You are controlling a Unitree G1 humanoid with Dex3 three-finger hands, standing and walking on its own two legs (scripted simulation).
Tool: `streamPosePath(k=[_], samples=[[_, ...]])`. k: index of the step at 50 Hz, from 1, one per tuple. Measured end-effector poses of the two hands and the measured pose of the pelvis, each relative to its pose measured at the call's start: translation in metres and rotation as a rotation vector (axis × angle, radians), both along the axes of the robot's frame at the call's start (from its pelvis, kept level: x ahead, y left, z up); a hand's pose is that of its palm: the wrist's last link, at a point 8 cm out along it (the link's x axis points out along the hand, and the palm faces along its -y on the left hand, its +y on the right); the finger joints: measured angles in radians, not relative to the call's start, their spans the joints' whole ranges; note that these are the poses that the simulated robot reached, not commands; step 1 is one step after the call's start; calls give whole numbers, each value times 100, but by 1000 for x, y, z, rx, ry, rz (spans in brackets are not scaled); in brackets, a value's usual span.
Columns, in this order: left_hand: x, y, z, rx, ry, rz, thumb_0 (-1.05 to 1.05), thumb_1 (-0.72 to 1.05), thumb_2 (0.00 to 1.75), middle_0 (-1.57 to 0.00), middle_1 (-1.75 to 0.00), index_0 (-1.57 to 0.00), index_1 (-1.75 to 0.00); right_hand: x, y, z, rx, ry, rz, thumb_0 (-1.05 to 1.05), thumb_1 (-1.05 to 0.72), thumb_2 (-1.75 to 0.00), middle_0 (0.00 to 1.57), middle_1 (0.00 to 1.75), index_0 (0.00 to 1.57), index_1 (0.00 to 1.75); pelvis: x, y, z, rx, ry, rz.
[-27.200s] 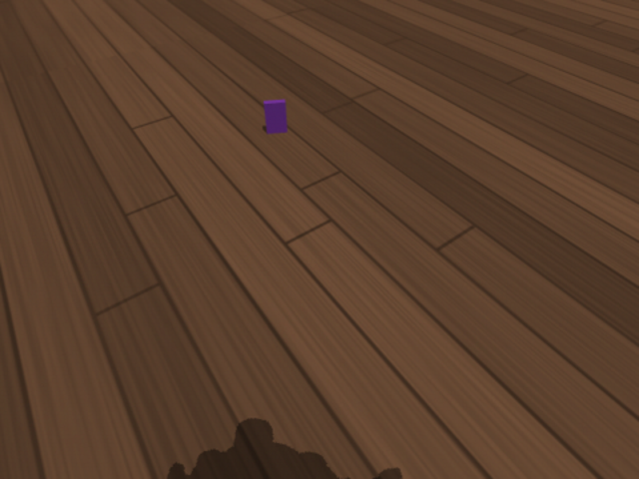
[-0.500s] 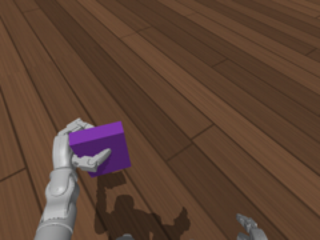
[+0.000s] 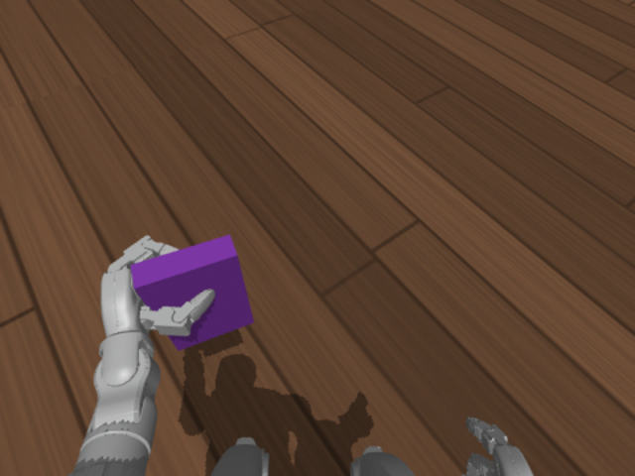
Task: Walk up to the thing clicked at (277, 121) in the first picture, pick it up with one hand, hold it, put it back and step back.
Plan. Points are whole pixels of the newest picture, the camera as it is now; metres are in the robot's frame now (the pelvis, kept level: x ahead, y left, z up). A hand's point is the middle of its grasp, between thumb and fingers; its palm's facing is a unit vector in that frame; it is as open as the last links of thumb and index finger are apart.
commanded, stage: crouch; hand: left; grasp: from the side
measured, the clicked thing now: (201, 298) +0.35 +0.16 -0.03
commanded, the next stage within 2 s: lower in 1.60 s
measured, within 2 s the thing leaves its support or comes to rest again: neither
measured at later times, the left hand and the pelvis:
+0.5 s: hand (197, 314) +0.41 +0.22 -0.23, palm faces +0.29 -0.96 -0.01, open 8.2 cm; pelvis -0.04 +0.00 -0.20, yaw -4 degrees
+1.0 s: hand (211, 325) +0.45 +0.23 -0.40, palm faces +0.25 -0.97 +0.00, open 8.2 cm; pelvis -0.08 +0.00 -0.36, yaw -8 degrees
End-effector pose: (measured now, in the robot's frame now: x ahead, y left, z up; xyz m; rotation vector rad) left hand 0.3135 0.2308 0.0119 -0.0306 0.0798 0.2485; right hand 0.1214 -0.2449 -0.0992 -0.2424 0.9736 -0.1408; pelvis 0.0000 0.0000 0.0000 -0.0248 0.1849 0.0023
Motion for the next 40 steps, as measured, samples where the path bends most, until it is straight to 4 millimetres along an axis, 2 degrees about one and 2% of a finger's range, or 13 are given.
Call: streamPosePath(k=[6,15,25,31,40], samples=[[14,8,-50,29,-42,3,1,-32,103,-93,-120,-96,-119,-15,-7,-38,-32,65,21,0,-89,-90,20,30,20,30,-10,-2,-37,-7,118,1],[48,17,-148,45,-74,1,1,-32,103,-93,-120,-96,-119,-36,-15,-130,-49,172,24,0,-90,-90,20,30,20,30,-20,1,-124,-28,302,-21],[59,30,-241,46,-63,49,1,-33,104,-94,-120,-97,-118,-63,-7,-223,-13,290,44,0,-92,-91,20,30,20,30,-38,1,-202,-33,393,-43],[68,35,-294,60,-56,27,1,-34,105,-95,-120,-97,-118,-87,-12,-266,-37,334,51,0,-93,-91,20,30,20,30,-55,0,-251,-38,405,-55],[85,41,-364,54,-62,21,1,-35,106,-95,-120,-97,-119,-137,-23,-323,-88,421,22,0,-93,-91,20,30,20,30,-75,2,-318,-50,376,-78]])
